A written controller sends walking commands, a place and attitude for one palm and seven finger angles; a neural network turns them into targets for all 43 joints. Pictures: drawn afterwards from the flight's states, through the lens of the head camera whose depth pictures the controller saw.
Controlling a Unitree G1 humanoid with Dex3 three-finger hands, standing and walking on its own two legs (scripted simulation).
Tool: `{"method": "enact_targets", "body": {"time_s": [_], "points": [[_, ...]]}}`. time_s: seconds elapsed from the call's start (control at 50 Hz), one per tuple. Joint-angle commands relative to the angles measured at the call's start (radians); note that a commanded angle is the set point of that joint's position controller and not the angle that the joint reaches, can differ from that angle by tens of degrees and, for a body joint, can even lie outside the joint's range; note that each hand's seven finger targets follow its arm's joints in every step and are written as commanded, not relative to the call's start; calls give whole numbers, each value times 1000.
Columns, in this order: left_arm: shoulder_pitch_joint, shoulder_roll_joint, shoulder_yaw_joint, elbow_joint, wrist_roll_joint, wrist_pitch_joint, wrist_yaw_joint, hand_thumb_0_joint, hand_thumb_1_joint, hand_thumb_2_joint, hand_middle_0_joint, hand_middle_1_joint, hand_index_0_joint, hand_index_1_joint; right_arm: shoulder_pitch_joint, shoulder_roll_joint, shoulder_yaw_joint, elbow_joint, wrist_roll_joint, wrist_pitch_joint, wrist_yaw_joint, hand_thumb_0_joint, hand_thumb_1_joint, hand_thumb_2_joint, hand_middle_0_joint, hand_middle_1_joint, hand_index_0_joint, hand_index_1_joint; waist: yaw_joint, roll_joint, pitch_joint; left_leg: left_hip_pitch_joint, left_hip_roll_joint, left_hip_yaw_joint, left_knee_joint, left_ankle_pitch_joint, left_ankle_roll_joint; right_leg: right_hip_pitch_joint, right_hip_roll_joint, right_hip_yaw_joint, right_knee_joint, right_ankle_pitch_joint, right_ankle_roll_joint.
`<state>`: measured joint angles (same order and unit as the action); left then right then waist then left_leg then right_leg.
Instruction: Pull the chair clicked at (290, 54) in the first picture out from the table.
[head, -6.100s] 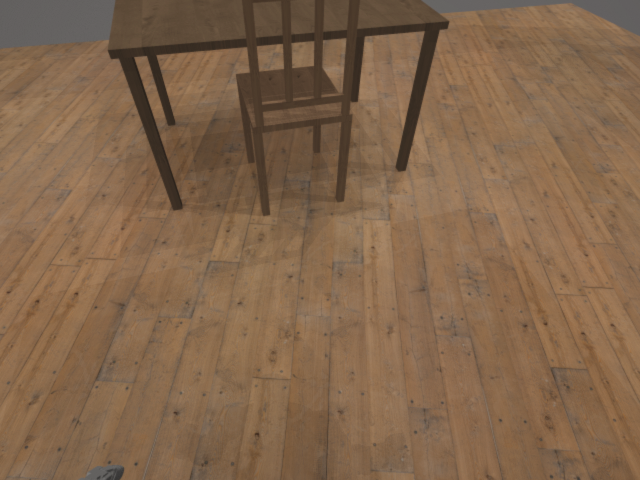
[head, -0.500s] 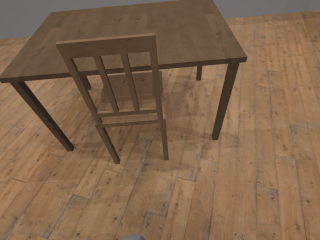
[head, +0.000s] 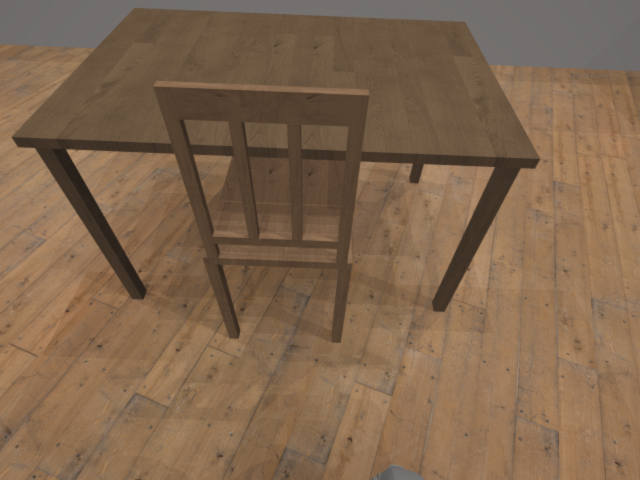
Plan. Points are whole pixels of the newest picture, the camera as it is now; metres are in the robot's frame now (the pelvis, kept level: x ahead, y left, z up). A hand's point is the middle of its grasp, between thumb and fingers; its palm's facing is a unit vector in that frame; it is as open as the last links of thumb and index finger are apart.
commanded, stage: take the last steps up to it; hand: left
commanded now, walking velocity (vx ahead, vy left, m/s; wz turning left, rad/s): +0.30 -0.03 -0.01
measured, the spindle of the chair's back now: (246, 185) +0.67 +0.19 -0.07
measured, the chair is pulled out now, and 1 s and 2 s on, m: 0.00 0.00 0.00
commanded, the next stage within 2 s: come to a stop and stand still in 0.42 s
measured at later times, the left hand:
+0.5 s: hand (227, 471) +0.17 +0.14 -0.17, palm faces +0.06 -0.98 -0.17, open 7.3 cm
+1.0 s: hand (237, 418) +0.24 +0.14 -0.17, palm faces +0.01 -0.96 -0.29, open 7.3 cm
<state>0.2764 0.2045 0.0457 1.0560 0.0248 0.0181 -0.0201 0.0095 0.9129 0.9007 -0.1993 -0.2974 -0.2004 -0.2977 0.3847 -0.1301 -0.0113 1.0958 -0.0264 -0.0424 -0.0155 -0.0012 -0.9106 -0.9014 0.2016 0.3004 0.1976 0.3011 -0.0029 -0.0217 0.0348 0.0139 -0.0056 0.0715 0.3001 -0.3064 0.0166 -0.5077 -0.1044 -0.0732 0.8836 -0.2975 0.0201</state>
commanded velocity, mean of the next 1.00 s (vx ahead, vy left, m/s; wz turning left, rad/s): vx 0.03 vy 0.00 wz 0.02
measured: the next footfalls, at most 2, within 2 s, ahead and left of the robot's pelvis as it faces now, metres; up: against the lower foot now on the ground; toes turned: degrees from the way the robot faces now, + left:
right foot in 0.12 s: +0.17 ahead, -0.13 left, +0.00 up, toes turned -8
left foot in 0.56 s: +0.28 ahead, +0.09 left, +0.00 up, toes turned +6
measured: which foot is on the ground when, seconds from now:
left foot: down 0.00-0.14, up 0.16-0.54, down 0.56-0.94, up 0.96-1.00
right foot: up 0.00-0.10, down 0.12-0.56, up 0.58-0.92, down 0.94-1.00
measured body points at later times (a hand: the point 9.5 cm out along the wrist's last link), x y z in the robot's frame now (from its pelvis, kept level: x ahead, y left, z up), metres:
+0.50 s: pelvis +0.16 -0.03 +0.00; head +0.17 -0.02 +0.45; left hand +0.16 +0.20 -0.16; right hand +0.24 -0.26 -0.15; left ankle +0.22 +0.09 -0.72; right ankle +0.14 -0.13 -0.74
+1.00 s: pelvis +0.21 -0.06 -0.01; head +0.23 -0.08 +0.44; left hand +0.24 +0.19 -0.15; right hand +0.26 -0.29 -0.17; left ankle +0.23 +0.08 -0.73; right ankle +0.21 -0.16 -0.74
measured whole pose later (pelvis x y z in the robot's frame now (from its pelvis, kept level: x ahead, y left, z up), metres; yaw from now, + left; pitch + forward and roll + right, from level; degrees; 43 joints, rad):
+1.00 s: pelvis +0.21 -0.06 -0.01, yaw -1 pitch -1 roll +1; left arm 0.23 0.18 0.02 1.06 0.03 0.02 0.04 0.00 0.91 0.90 -0.20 -0.30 -0.20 -0.30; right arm 0.16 -0.19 -0.05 1.06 -0.01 0.05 -0.02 0.00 -0.92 -0.90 0.20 0.30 0.20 0.30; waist 0.01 0.03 0.06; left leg -0.29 0.04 0.07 0.62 -0.39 -0.02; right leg -0.26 -0.04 -0.05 0.58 -0.29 -0.02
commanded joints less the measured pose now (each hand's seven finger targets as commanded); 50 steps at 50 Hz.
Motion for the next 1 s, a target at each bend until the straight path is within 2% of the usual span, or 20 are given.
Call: {"method": "enact_targets", "body": {"time_s": [0.0,0.04,0.08,0.1,0.12,0.14,0.18,0.22,0.28,0.4,0.48,0.5,0.54,0.58,0.66,0.78,0.86,0.88,0.92,0.98], "points": [[-140,22,9,-110,-9,-41,-7,0,900,900,-200,-300,-200,-300,52,-180,-48,-12,-1,-18,-14,0,-900,-900,200,300,200,300,-33,134,108,-48,272,-129,-77,354,161,-26,11,-33,-164,14,-19],[-101,24,16,-98,-8,-48,-7,0,900,900,-200,-300,-200,-300,38,-183,-50,-4,-3,-16,-15,0,-900,-900,200,300,200,300,-8,141,93,-89,265,-115,-20,371,144,101,41,-54,-245,39,-38],[94,69,33,-36,-4,-62,-2,0,900,900,-200,-300,-200,-300,21,-175,-47,2,7,-16,-11,0,-900,-900,200,300,200,300,80,43,6,-180,191,-54,219,433,100,394,84,-65,-362,111,-61],[235,136,51,5,5,-76,8,0,900,900,-200,-300,-200,-300,31,-140,-43,-6,17,-22,-3,0,-900,-900,200,300,200,300,136,-82,-78,-339,109,19,483,286,56,600,-70,136,-409,70,-119],[328,231,70,23,-2,-79,19,0,900,900,-200,-300,-200,-300,59,-93,-35,-39,25,-28,1,0,-900,-900,200,300,200,300,134,-275,-175,-527,-6,39,793,-231,26,723,-318,529,-576,126,-234],[285,236,68,18,-16,-79,22,0,900,900,-200,-300,-200,-300,12,-121,-40,-43,28,-20,0,0,-900,-900,200,300,200,300,131,-231,-173,-545,26,-76,954,-271,41,632,-347,603,-656,-22,-275],[100,147,47,-30,-14,-71,35,0,900,900,-200,-300,-200,-300,-89,-108,-49,-67,15,-9,8,0,-900,-900,200,300,200,300,73,-24,6,-599,103,-109,1000,-116,43,382,-304,465,-706,-186,-259],[4,69,21,-50,-6,-84,40,0,900,900,-200,-300,-200,-300,-36,-68,-39,-44,4,11,15,0,-900,-900,200,300,200,300,-3,-34,35,-509,130,-90,899,-24,18,223,-223,245,-722,-6,-200],[9,52,14,-41,-1,-89,40,0,900,900,-200,-300,-200,-300,-4,-41,-36,-36,2,31,19,0,-900,-900,200,300,200,300,-29,-66,27,-426,119,-33,702,-6,-8,173,-164,111,-727,131,-191],[52,101,24,-14,-1,-85,33,0,900,900,-200,-300,-200,-300,-126,-54,-31,-86,7,8,28,0,-900,-900,200,300,200,300,16,-70,6,-404,86,12,411,21,-21,309,-162,105,-677,207,-201],[51,86,23,4,-7,-71,34,0,900,900,-200,-300,-200,-300,-94,-73,-28,-64,4,-9,21,0,-900,-900,200,300,200,300,-10,-51,23,-206,53,47,193,135,-20,254,-106,64,-570,146,-145],[51,62,16,7,-9,-66,35,0,900,900,-200,-300,-200,-300,-45,-99,-29,-45,4,-16,16,0,-900,-900,200,300,200,300,-29,16,12,-126,75,3,134,175,-15,225,-65,39,-469,128,-119],[97,-26,-6,3,-19,-59,40,0,900,900,-200,-300,-200,-300,13,-198,-36,-36,-3,-12,-4,0,-900,-900,200,300,200,300,-17,244,-49,-39,356,-303,35,571,120,124,72,-56,-196,-160,-34],[103,-19,-15,33,-20,-36,58,0,900,900,-200,-300,-200,-300,-82,-153,-16,-36,4,-5,-31,0,-900,-900,200,300,200,300,15,259,-38,-134,369,-280,2,798,165,171,41,48,-78,-297,-13],[105,14,-13,50,-17,-7,65,0,900,900,-200,-300,-200,-300,-156,-161,-31,-45,15,20,-43,0,-900,-900,200,300,200,300,15,142,-82,-39,324,-151,65,1032,145,174,32,55,-124,-160,9],[65,26,9,-17,-9,22,62,0,900,900,-200,-300,-200,-300,-199,-199,-66,-74,7,53,-39,0,-900,-900,200,300,200,300,12,150,-77,-123,339,-118,70,826,155,176,47,59,-72,-163,-4],[108,20,5,-13,-4,5,63,0,900,900,-200,-300,-200,-300,-228,-186,-67,-89,9,60,-21,0,-900,-900,200,300,200,300,39,157,-101,-192,253,-80,127,504,88,306,57,16,-337,59,0],[112,49,3,-10,-1,-7,66,0,900,900,-200,-300,-200,-300,-224,-160,-62,-86,15,60,-15,0,-900,-900,200,300,200,300,47,85,-91,-228,196,-62,184,355,42,351,32,56,-461,180,-5],[34,160,6,-34,2,-24,65,0,900,900,-200,-300,-200,-300,-189,-87,-49,-101,26,70,-1,0,-900,-900,200,300,200,300,3,-128,-44,-291,34,15,298,-106,-47,270,-230,311,-580,366,-130],[-25,164,12,-42,1,-22,65,0,900,900,-200,-300,-200,-300,-202,-115,-53,-93,16,96,-1,0,-900,-900,200,300,200,300,14,-164,8,-336,35,-68,519,-195,-41,214,-244,356,-626,299,-215]]}}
